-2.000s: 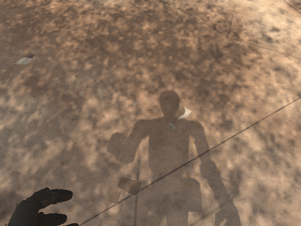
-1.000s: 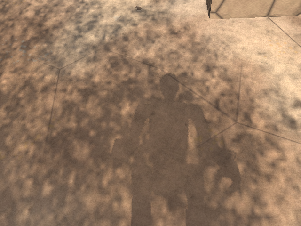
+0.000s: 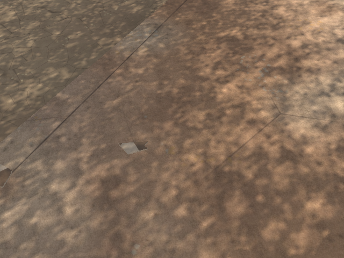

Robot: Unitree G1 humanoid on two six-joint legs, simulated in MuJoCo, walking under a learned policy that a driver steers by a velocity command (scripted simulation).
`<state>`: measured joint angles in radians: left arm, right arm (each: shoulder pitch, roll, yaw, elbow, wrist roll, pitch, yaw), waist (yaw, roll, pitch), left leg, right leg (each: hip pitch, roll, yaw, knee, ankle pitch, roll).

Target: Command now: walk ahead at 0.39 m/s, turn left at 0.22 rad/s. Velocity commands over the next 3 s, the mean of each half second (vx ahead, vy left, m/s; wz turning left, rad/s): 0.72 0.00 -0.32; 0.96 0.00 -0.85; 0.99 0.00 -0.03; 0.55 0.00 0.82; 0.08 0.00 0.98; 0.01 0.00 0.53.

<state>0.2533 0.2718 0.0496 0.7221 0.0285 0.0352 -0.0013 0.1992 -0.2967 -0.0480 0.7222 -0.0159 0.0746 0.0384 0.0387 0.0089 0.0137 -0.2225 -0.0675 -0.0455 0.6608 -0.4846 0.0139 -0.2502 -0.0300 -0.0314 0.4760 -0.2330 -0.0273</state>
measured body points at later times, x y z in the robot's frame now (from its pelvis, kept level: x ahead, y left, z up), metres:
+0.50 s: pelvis +0.24 -0.05 -0.05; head +0.27 -0.05 +0.40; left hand +0.49 +0.16 -0.13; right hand +0.15 -0.30 -0.18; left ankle -0.04 +0.10 -0.71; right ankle +0.35 -0.12 -0.74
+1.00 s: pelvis +0.68 -0.19 -0.03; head +0.71 -0.22 +0.42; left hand +0.88 +0.05 -0.14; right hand +0.69 -0.52 -0.11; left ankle +0.83 -0.14 -0.74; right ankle +0.43 -0.14 -0.64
